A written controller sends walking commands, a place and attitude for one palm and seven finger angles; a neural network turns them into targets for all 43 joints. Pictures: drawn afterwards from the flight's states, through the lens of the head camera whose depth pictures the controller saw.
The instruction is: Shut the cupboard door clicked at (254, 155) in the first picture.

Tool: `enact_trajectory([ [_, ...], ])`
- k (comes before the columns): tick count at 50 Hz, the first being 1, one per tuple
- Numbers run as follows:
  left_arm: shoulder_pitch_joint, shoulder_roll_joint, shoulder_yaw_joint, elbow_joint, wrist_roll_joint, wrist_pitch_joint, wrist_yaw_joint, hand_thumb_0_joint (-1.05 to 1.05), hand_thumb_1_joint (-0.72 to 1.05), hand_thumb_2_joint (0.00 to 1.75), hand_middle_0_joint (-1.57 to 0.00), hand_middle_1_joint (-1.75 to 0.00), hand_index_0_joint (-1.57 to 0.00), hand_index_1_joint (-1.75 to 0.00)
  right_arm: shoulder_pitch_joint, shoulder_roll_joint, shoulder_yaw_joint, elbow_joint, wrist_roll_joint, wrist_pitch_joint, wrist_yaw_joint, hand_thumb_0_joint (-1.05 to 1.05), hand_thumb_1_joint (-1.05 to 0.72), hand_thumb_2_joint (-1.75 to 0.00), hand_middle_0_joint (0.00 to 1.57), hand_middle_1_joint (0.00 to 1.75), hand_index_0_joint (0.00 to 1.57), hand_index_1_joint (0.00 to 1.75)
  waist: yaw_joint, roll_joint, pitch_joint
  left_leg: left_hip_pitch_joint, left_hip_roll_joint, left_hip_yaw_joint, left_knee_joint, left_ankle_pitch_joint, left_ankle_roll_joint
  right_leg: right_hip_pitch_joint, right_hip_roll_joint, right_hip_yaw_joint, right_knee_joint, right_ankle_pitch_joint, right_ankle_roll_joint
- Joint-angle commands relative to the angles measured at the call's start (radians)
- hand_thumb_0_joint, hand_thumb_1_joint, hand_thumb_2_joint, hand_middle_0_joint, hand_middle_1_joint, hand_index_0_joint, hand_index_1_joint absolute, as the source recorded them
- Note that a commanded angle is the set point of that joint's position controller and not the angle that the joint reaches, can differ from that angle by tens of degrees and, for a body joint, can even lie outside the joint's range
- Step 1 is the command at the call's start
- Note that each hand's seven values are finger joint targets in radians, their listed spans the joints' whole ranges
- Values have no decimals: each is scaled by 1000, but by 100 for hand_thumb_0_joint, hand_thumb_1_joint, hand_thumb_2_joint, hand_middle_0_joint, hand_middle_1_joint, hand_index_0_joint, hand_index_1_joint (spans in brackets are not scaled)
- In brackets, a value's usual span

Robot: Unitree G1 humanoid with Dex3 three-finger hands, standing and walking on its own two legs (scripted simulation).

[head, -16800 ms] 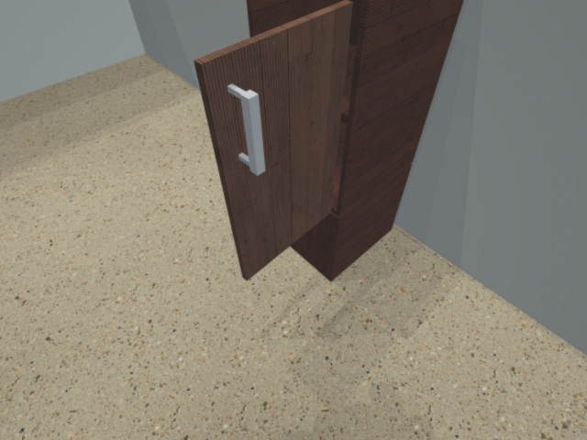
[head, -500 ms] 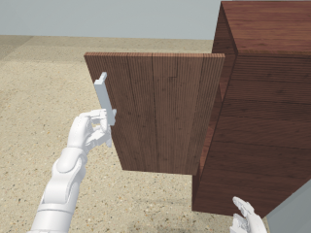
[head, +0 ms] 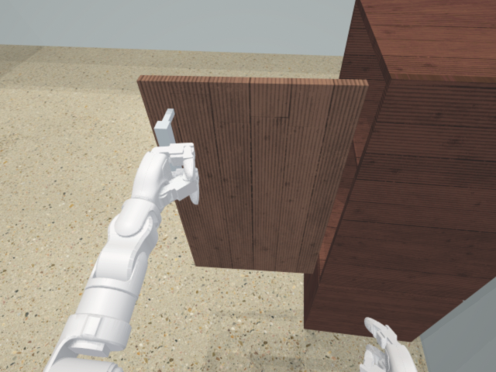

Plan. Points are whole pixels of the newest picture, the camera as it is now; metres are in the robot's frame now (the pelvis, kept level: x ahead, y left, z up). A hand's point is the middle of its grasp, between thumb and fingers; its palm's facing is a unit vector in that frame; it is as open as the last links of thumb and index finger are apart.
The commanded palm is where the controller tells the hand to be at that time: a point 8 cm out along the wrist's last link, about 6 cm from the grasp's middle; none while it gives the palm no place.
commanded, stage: push the door shut along its arc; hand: left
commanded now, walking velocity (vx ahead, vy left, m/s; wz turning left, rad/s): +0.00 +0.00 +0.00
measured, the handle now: (175, 154) +0.44 +0.15 +0.13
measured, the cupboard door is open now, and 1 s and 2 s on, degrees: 93 74 54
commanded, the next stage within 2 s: pull the fist back off the door in 1.54 s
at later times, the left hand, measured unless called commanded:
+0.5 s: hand (205, 158) +0.43 +0.10 +0.13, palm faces -0.22 -0.97 -0.07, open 3.1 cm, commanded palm +0.43 +0.14 +0.13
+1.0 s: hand (234, 136) +0.48 +0.05 +0.14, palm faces -0.38 -0.92 -0.03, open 3.1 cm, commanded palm +0.49 +0.11 +0.13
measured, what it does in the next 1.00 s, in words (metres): stands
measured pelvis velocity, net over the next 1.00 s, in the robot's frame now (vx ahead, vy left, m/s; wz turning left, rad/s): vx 0.00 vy -0.01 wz -0.02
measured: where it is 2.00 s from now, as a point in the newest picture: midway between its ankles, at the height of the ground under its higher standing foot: outside the picture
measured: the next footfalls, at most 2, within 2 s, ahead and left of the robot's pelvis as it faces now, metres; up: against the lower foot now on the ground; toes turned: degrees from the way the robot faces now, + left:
none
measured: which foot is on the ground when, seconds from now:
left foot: down 0.00-1.00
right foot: down 0.00-1.00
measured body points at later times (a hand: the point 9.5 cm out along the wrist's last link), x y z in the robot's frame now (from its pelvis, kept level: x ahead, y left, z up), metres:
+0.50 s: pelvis +0.00 +0.00 +0.00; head +0.03 -0.02 +0.45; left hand +0.44 +0.15 +0.14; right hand +0.10 -0.25 -0.12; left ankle -0.03 +0.07 -0.73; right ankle +0.02 -0.08 -0.73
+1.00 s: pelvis +0.00 -0.01 -0.01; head +0.07 -0.02 +0.44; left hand +0.50 +0.10 +0.14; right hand +0.02 -0.28 -0.13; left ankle -0.03 +0.07 -0.73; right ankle +0.02 -0.08 -0.73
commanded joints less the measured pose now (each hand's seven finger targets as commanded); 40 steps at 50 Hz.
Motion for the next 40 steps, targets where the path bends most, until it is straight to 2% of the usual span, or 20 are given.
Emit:
enact_trajectory([
  [1, -402, 111, 74, -69, 0, -63, -6, 0, 90, 90, -130, -150, -130, -150, -69, -120, -47, -135, 5, -39, -2, 0, -90, -90, 20, 30, 20, 30, -12, -65, -234, 33, 76, -57, -74, 302, -55, 97, -53, 35, -56, 246, 19],
  [4, -495, 71, 26, -22, 5, -52, -24, 0, 90, 90, -130, -150, -130, -150, -50, -125, -52, -132, 11, -30, 2, 0, -90, -90, 20, 30, 20, 30, -35, -58, -208, 34, 77, -64, -72, 295, -56, 52, -50, 30, -58, 233, 17],
  [5, -502, 100, 55, 7, 5, -55, -23, 0, 90, 90, -130, -150, -130, -150, -47, -131, -57, -133, 8, -28, 0, 0, -90, -90, 20, 30, 20, 30, -29, -75, -211, 31, 77, -64, -72, 291, -53, 61, -52, 33, -62, 225, 18],
  [7, -579, 103, 44, 26, 2, -65, -36, 0, 90, 90, -130, -150, -130, -150, -37, -134, -56, -127, 9, -26, 0, 0, -90, -90, 20, 30, 20, 30, -48, -77, -222, 31, 76, -64, -67, 274, -46, 42, -50, 37, -62, 215, 18],
  [10, -682, 124, 54, 32, -6, -109, -48, 0, 90, 90, -130, -150, -130, -150, -19, -139, -59, -122, 2, -30, -5, 0, -90, -90, 20, 30, 20, 30, -55, -77, -282, 58, 76, -67, -63, 302, -45, 63, -51, 39, -55, 234, 18],
  [12, -696, 98, 39, 73, -12, -129, -63, 0, 90, 90, -130, -150, -130, -150, -10, -136, -58, -116, 3, -35, -3, 0, -90, -90, 20, 30, 20, 30, -55, -68, -308, 70, 76, -70, -59, 326, -47, 56, -47, 39, -44, 252, 15],
  [13, -723, 122, 59, 90, -14, -139, -68, 0, 90, 90, -130, -150, -130, -150, 1, -140, -60, -106, 1, -37, -3, 0, -90, -90, 20, 30, 20, 30, -58, -63, -325, 76, 75, -68, -52, 333, -45, 56, -47, 43, -43, 265, 15],
  [16, -777, 134, 58, 176, -13, -163, -90, 0, 90, 90, -130, -150, -130, -150, 24, -147, -60, -88, 1, -35, -4, 0, -90, -90, 20, 30, 20, 30, -73, -82, -299, 51, 73, -71, -53, 316, -40, 45, -47, 41, -42, 259, 15],
  [18, -832, 119, 39, 245, -13, -177, -109, 0, 90, 90, -130, -150, -130, -150, 32, -150, -58, -77, 2, -40, -3, 0, -90, -90, 20, 30, 20, 30, -86, -64, -280, 36, 69, -71, -48, 279, -37, 11, -46, 43, -41, 230, 14],
  [19, -871, 130, 47, 263, -14, -187, -116, 0, 90, 90, -130, -150, -130, -150, 41, -153, -59, -67, 0, -43, -3, 0, -90, -90, 20, 30, 20, 30, -95, -67, -286, 35, 67, -70, -44, 276, -34, 8, -46, 46, -42, 234, 15],
  [20, -864, 165, 75, 288, -13, -196, -119, 0, 90, 90, -130, -150, -130, -150, 54, -159, -64, -64, -3, -40, -6, 0, -90, -90, 20, 30, 20, 30, -87, -83, -291, 23, 67, -68, -43, 276, -32, 28, -48, 46, -43, 235, 15],
  [23, -941, 139, 51, 344, -18, -218, -147, 0, 90, 90, -130, -150, -130, -150, 69, -161, -61, -53, -2, -49, -3, 0, -90, -90, 20, 30, 20, 30, -103, -53, -317, 28, 62, -69, -33, 288, -32, 6, -46, 48, -28, 254, 13],
  [25, -943, 190, 96, 398, -22, -230, -157, 0, 90, 90, -130, -150, -130, -150, 89, -171, -66, -43, -8, -48, -6, 0, -90, -90, 20, 30, 20, 30, -98, -75, -325, 10, 62, -68, -29, 281, -31, 19, -48, 48, -26, 251, 15],
  [27, -972, 195, 103, 428, -28, -242, -175, 0, 90, 90, -130, -150, -130, -150, 97, -173, -65, -42, -7, -53, -4, 0, -90, -90, 20, 30, 20, 30, -103, -97, -339, -16, 57, -64, -22, 278, -27, 31, -46, 55, -17, 270, 16],
  [28, -997, 188, 93, 430, -26, -250, -184, 0, 90, 90, -130, -150, -130, -150, 102, -174, -65, -41, -10, -57, -3, 0, -90, -90, 20, 30, 20, 30, -106, -78, -350, -16, 55, -61, -20, 288, -28, 30, -46, 56, -11, 284, 15],
  [30, -1007, 244, 131, 484, -21, -260, -189, 0, 90, 90, -130, -150, -130, -150, 120, -182, -67, -33, -14, -50, -7, 0, -90, -90, 20, 30, 20, 30, -105, -86, -343, -49, 55, -55, -14, 265, -25, 35, -49, 61, -10, 268, 19],
  [32, -1044, 261, 145, 514, -14, -268, -191, 0, 90, 90, -130, -150, -130, -150, 133, -183, -67, -30, -13, -55, -4, 0, -90, -90, 20, 30, 20, 30, -118, -96, -329, -76, 54, -54, -11, 243, -22, 18, -46, 65, -8, 260, 21],
  [35, -1059, 284, 154, 519, -4, -283, -206, 0, 90, 90, -130, -150, -130, -150, 153, -188, -74, -35, -20, -53, -2, 0, -90, -90, 20, 30, 20, 30, -112, -66, -388, -75, 51, -46, 2, 275, -21, 49, -48, 71, 8, 303, 22],
  [37, -1092, 279, 146, 522, -4, -289, -222, 0, 90, 90, -130, -150, -130, -150, 163, -190, -74, -35, -19, -58, 0, 0, -90, -90, 20, 30, 20, 30, -125, -51, -403, -71, 49, -48, 9, 277, -22, 33, -44, 72, 12, 311, 22],
  [40, -1123, 308, 166, 592, -5, -281, -236, 0, 90, 90, -130, -150, -130, -150, 196, -200, -79, -18, -25, -53, -4, 0, -90, -90, 20, 30, 20, 30, -139, -83, -379, -114, 49, -43, 14, 247, -18, 29, -44, 74, 6, 290, 29],
])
